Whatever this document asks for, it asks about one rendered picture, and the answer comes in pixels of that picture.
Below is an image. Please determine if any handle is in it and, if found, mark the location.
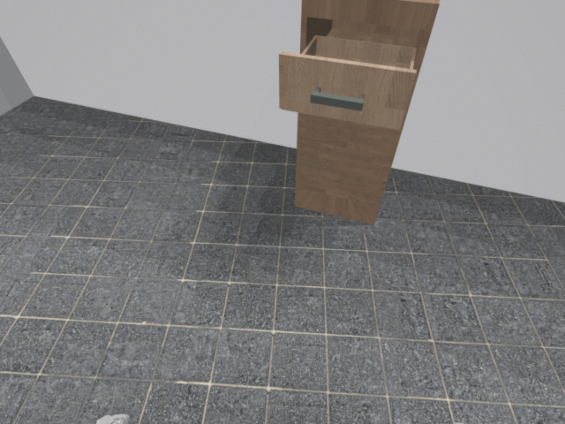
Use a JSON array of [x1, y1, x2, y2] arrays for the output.
[[311, 87, 365, 111]]

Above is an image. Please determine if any drawer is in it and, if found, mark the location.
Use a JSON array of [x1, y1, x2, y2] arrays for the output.
[[279, 35, 417, 130]]

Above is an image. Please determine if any cabinet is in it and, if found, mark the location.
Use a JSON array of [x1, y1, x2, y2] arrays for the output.
[[295, 0, 440, 225]]

